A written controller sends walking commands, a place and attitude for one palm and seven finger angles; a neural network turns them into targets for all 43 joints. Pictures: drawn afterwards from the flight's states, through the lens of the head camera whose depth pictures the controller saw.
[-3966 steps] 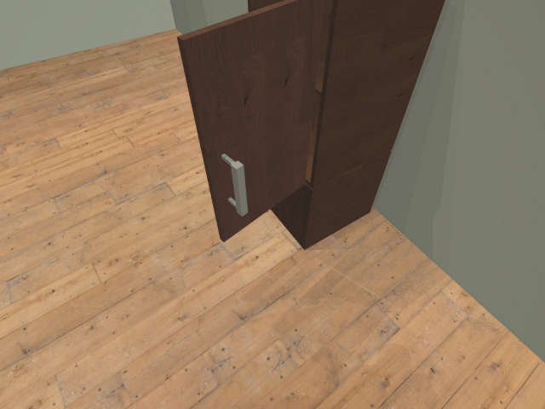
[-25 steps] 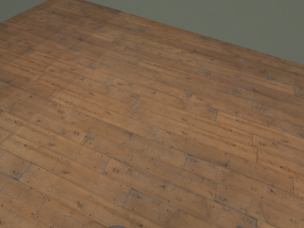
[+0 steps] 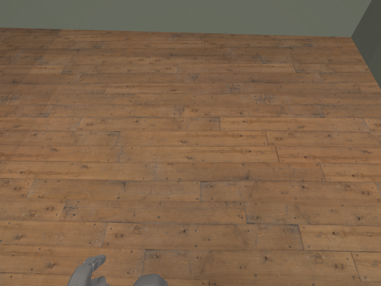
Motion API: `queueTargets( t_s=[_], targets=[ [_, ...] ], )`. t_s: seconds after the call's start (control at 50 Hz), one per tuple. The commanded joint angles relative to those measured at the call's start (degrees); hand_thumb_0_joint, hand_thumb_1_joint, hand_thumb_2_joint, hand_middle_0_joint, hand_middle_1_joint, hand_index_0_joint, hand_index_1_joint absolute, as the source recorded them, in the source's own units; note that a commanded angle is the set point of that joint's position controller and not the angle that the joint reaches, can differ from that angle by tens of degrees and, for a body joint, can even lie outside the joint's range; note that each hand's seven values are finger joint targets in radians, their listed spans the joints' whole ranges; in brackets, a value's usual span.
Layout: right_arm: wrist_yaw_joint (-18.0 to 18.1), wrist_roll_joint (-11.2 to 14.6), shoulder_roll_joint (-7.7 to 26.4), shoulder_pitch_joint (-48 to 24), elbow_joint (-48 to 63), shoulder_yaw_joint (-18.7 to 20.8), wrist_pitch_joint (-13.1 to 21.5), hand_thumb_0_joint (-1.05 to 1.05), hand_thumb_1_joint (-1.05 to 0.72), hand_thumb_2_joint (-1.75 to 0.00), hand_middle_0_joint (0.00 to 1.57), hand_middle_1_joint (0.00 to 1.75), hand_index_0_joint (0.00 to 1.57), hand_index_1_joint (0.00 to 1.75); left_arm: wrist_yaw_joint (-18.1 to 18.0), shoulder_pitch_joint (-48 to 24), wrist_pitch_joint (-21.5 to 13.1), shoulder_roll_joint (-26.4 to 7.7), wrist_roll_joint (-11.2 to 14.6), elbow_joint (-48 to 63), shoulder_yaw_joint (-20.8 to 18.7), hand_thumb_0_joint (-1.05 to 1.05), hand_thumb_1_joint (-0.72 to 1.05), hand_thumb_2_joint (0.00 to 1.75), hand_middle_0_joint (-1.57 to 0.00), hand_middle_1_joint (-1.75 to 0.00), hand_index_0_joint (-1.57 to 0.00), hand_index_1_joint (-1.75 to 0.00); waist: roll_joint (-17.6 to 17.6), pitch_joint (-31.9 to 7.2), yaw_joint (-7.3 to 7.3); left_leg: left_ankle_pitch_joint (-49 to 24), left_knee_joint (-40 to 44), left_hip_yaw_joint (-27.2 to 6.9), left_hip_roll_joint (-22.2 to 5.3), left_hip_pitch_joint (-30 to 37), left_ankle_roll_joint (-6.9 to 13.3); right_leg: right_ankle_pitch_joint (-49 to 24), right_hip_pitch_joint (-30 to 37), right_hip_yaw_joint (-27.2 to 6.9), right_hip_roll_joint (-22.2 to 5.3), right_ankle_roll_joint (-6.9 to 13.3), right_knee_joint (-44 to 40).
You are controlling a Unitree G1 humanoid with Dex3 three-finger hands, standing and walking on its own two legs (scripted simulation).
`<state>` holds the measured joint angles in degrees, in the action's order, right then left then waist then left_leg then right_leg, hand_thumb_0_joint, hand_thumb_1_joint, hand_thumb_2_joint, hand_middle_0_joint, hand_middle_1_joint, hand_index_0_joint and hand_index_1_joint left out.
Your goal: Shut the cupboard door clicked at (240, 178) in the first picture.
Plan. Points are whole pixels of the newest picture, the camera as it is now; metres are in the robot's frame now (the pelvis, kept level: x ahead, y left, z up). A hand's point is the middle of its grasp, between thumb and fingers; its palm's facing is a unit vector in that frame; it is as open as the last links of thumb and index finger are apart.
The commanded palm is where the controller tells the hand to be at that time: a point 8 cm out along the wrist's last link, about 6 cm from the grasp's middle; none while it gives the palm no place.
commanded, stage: turn to face it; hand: left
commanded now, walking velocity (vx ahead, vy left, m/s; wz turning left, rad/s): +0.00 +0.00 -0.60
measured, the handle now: out of the picture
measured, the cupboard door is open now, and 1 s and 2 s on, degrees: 3 3 3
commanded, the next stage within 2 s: none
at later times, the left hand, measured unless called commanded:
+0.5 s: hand (101, 278) +0.15 +0.23 -0.16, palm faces -0.23 -0.95 -0.19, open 7.4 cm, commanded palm none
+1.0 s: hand (154, 254) +0.21 +0.11 -0.15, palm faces -0.55 -0.80 -0.23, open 7.4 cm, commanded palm none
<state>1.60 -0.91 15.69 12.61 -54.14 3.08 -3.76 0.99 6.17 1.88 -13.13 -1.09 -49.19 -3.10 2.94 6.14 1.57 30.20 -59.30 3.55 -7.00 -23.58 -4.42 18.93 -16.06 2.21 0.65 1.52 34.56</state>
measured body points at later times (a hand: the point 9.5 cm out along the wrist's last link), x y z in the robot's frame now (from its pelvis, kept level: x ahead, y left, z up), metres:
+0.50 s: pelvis +0.03 +0.04 +0.02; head +0.08 +0.06 +0.46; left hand +0.17 +0.28 -0.14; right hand +0.05 -0.22 -0.11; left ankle +0.06 +0.14 -0.73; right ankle -0.05 -0.09 -0.64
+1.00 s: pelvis +0.02 -0.01 +0.01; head +0.06 -0.03 +0.46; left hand +0.23 +0.15 -0.13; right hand -0.07 -0.27 -0.13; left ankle +0.10 +0.12 -0.67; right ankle -0.04 -0.09 -0.73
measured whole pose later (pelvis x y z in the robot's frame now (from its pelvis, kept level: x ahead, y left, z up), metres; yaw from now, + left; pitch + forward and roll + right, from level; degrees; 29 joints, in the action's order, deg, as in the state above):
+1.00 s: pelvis +0.02 -0.01 +0.01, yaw -35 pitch +2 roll +0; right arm 0.9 -1.1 14.8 10.1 -51.8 3.1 -3.2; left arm 0.5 9.9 2.3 -12.2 -1.3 -51.2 -2.8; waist 0.1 4.2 0.6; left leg 22.6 -56.4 1.0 -4.2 -27.9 -5.9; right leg 14.6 -14.6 -2.7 2.5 2.0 27.7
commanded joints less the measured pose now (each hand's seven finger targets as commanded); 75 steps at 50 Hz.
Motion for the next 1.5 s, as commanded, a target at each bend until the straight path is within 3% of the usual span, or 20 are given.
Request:
queueTargets(
  t_s=[0.0, 0.22, 0.24, 0.28, 0.3, 0.38, 0.58, 0.66, 0.68, 0.7, 0.72, 0.76, 0.86, 1.02, 1.08, 1.1, 1.12, 1.14, 1.26, 1.48],
  targets=[
    [-0.2, -0.05, 4.19, -2.61, 6.59, 0.88, 1.89, 0.0, -0.9, -0.9, 0.2, 0.3, 0.2, 0.3, -1.46, 2.05, -0.5, -11.22, 0.02, 3.5, -3.01, 0.0, 0.9, 0.9, -0.2, -0.3, -0.2, -0.3, -11.09, -8.37, -1.78, -6.1, -6.34, -3.06, 0.43, -9.1, -1.17, -32.87, 9.31, -14.28, -14.28, 8.87, -12.96],
    [0.32, 0.69, 3.39, 0.6, 7.18, 0.68, 3.2, 0.0, -0.9, -0.9, 0.2, 0.3, 0.2, 0.3, -1.0, 2.38, 0.14, -11.83, -0.12, 2.85, -3.88, 0.0, 0.9, 0.9, -0.2, -0.3, -0.2, -0.3, -11.4, -8.97, -0.09, -14.27, 26.79, -1.55, 6.01, 8.17, 0.04, -25.32, 1.33, -21.84, -10.2, 6.3, -7.9],
    [0.52, 0.63, 4.66, 2.93, 6.53, 0.84, 3.72, 0.0, -0.9, -0.9, 0.2, 0.3, 0.2, 0.3, -0.95, 1.81, 0.4, -10.54, 0.24, 3.16, -3.56, 0.0, 0.9, 0.9, -0.2, -0.3, -0.2, -0.3, -9.57, -9.73, 1.03, -18.55, 34.64, -2.44, 4.3, 15.55, 0.74, -20.63, -3.48, -20.35, -7.74, 3.74, -4.99],
    [0.67, -0.61, 13.2, 5.65, 7.24, 2.07, 4.06, 0.0, -0.9, -0.9, 0.2, 0.3, 0.2, 0.3, -0.18, 3.99, 0.68, -5.3, 0.63, 5.11, -2.55, 0.0, 0.9, 0.9, -0.2, -0.3, -0.2, -0.3, 16.12, -9.86, 1.08, -27.46, 43.7, -24.3, -19.03, 20.89, 10.62, 17.15, -16.11, -5.23, 3.44, -2.43, 17.17],
    [1.12, -0.86, 12.33, 4.79, 6.85, 1.81, 4.1, 0.0, -0.9, -0.9, 0.2, 0.3, 0.2, 0.3, -0.26, 3.23, 1.17, -7.02, -0.24, 4.32, -2.83, 0.0, 0.9, 0.9, -0.2, -0.3, -0.2, -0.3, 14.4, -9.49, 1.41, -28.59, 44.06, -24.68, -20.67, 17.22, 12.21, 16.94, -16.1, -7.24, 0.98, -3.34, 26.91],
    [1.28, -0.78, 7.32, -1.25, 8.84, 0.32, 4.37, 0.0, -0.9, -0.9, 0.2, 0.3, 0.2, 0.3, 1.33, 4.29, 1.56, -6.18, -0.13, 1.86, -3.44, 0.0, 0.9, 0.9, -0.2, -0.3, -0.2, -0.3, 6.19, -7.4, -1.83, -37.9, 40.84, -7.49, -11.97, 15.65, 10.77, 6.81, -15.75, -3.8, -1.88, -4.98, 34.68],
    [0.16, -0.79, 8.84, 3.36, 4.66, 2.24, 3.76, 0.0, -0.9, -0.9, 0.2, 0.3, 0.2, 0.3, 1.64, -0.85, 1.45, -3.5, -0.06, 3.72, -2.21, 0.0, 0.9, 0.9, -0.2, -0.3, -0.2, -0.3, 10.01, -8.2, 0.98, -39.95, 36.98, 1.42, -14.26, 18.79, 11.43, 6.83, -8.46, 2.99, -2.04, -4.19, 12.35],
    [-0.32, -0.46, 9.66, 0.85, 4.75, 2.94, 3.3, 0.0, -0.9, -0.9, 0.2, 0.3, 0.2, 0.3, 1.23, 3.79, 0.85, -4.98, -0.13, 2.59, -2.39, 0.0, 0.9, 0.9, -0.2, -0.3, -0.2, -0.3, 7.73, -8.79, -2.07, -33.26, 29.73, 4.89, -13.94, 13.49, 7.62, -3.66, 2.96, 4.62, -0.84, -2.15, -3.58],
    [-0.55, -0.14, 8.7, 0.33, 5.13, 2.87, 3.24, 0.0, -0.9, -0.9, 0.2, 0.3, 0.2, 0.3, 0.91, 7.8, 0.39, -7.43, -0.31, 1.41, -2.99, 0.0, 0.9, 0.9, -0.2, -0.3, -0.2, -0.3, 2.49, -10.28, -4.16, -27.04, 22.36, 6.81, -11.31, 7.88, 4.78, -9.96, 11.42, 0.85, -3.4, -0.67, -10.77],
    [-0.84, 0.25, 3.89, -0.67, 7.28, 1.8, 3.05, 0.0, -0.9, -0.9, 0.2, 0.3, 0.2, 0.3, 0.16, 10.93, -0.51, -14.02, -0.83, 0.52, -4.07, 0.0, 0.9, 0.9, -0.2, -0.3, -0.2, -0.3, -18.3, -10.39, -6.09, -1.73, 8.98, 10.61, -2.73, -6.41, 0.79, -24.5, 20.2, -18.14, -17.54, 4.5, -16.16],
    [-0.47, 0.11, 4.19, -3.6, 9.2, 1.14, 2.37, 0.0, -0.9, -0.9, 0.2, 0.3, 0.2, 0.3, -0.47, 13.01, -0.5, -16.7, 0.04, -0.23, -4.1, 0.0, 0.9, 0.9, -0.2, -0.3, -0.2, -0.3, -19.69, -9.51, -7.16, 8.29, -1.8, 3.59, 1.1, -11.76, -0.01, -37.29, 16.16, -24.68, -23.95, 9.92, -15.48],
    [0.29, 0.2, 4.77, -5.2, 8.69, 1.35, 1.99, 0.0, -0.9, -0.9, 0.2, 0.3, 0.2, 0.3, -1.65, 8.14, -0.43, -14.14, 0.06, 0.8, -4.25, 0.0, 0.9, 0.9, -0.2, -0.3, -0.2, -0.3, -18.82, -7.53, -4.96, 2.08, -9.17, -3.62, 0.11, -15.32, -0.04, -31.44, 13.14, -25.24, -20.47, 11.45, -15.74],
    [-0.48, -0.1, 3.83, -1.3, 6.06, 1.11, 1.76, 0.0, -0.9, -0.9, 0.2, 0.3, 0.2, 0.3, -1.42, 2.78, -0.97, -10.72, -0.08, 2.51, -2.91, 0.0, 0.9, 0.9, -0.2, -0.3, -0.2, -0.3, -10.25, -8.51, -1.31, -8.38, -2.79, -2.75, 1.18, -8.05, -1.32, -27.53, 8.57, -14.84, -13.19, 8.56, -14.35],
    [-0.04, 0.48, 3.29, -3.86, 8.35, 0.79, 2.6, 0.0, -0.9, -0.9, 0.2, 0.3, 0.2, 0.3, -1.13, 4.5, -0.39, -12.16, -0.42, 2.17, -3.85, 0.0, 0.9, 0.9, -0.2, -0.3, -0.2, -0.3, -11.37, -8.93, -2.64, -5.97, 15.43, -2.56, 4.87, -1.29, -0.51, -27.01, 7.19, -23.42, -12.45, 9.78, -12.23],
    [0.46, 0.72, 3.56, 2.28, 6.64, 0.73, 3.29, 0.0, -0.9, -0.9, 0.2, 0.3, 0.2, 0.3, -1.18, 1.56, 0.09, -11.56, 0.03, 2.47, -3.8, 0.0, 0.9, 0.9, -0.2, -0.3, -0.2, -0.3, -10.91, -10.52, 0.6, -15.77, 31.46, -2.35, 5.54, 10.19, 0.17, -24.8, 2.31, -23.06, -9.47, 5.66, -7.09],
    [0.7, 0.48, 5.92, 4.31, 6.03, 0.91, 4.0, 0.0, -0.9, -0.9, 0.2, 0.3, 0.2, 0.3, -1.12, 1.45, 0.34, -9.16, 0.49, 3.16, -3.38, 0.0, 0.9, 0.9, -0.2, -0.3, -0.2, -0.3, -4.85, -11.55, 1.27, -18.87, 39.66, -6.35, 0.96, 17.63, 1.58, -18.12, -3.41, -19.85, -4.91, 2.67, -2.36],
    [0.76, -0.46, 11.53, 4.05, 6.7, 1.84, 4.29, 0.0, -0.9, -0.9, 0.2, 0.3, 0.2, 0.3, -0.51, 4.12, 0.58, -5.55, 1.01, 3.92, -2.71, 0.0, 0.9, 0.9, -0.2, -0.3, -0.2, -0.3, 11.32, -11.52, 0.16, -26.13, 42.81, -20.14, -13.2, 24.22, 6.91, 3.11, -14.43, -11.53, 3.46, -0.94, 8.48],
    [0.82, -0.6, 13.31, 4.75, 7.87, 1.88, 3.75, 0.0, -0.9, -0.9, 0.2, 0.3, 0.2, 0.3, -0.11, 3.58, 0.37, -6.32, 0.42, 4.77, -2.57, 0.0, 0.9, 0.9, -0.2, -0.3, -0.2, -0.3, 12.97, -10.15, 0.78, -31.06, 42.99, -24.04, -21.27, 19.51, 12.67, 17.46, -15.16, -5.3, 2.55, -2.37, 20.55],
    [1.4, -0.49, 7.03, 1.07, 8.1, 0.33, 4.39, 0.0, -0.9, -0.9, 0.2, 0.3, 0.2, 0.3, 1.2, 3.48, 1.48, -5.72, 0.01, 1.57, -3.12, 0.0, 0.9, 0.9, -0.2, -0.3, -0.2, -0.3, 6.1, -8.3, -1.53, -49.14, 38.44, -4.24, -11.11, 20.54, 10.1, 5.66, -17.01, -3.09, -1.81, -5.41, 34.28],
    [0.03, -0.8, 9.72, 3.78, 4.13, 2.62, 3.6, 0.0, -0.9, -0.9, 0.2, 0.3, 0.2, 0.3, 1.51, -1.4, 0.93, -3.97, 0.02, 3.17, -1.97, 0.0, 0.9, 0.9, -0.2, -0.3, -0.2, -0.3, 10.37, -8.71, 0.53, -44.78, 33.02, 2.68, -13.89, 19.99, 9.86, 4.4, -4.84, 4.07, -0.75, -3.02, 5.05]
  ],
)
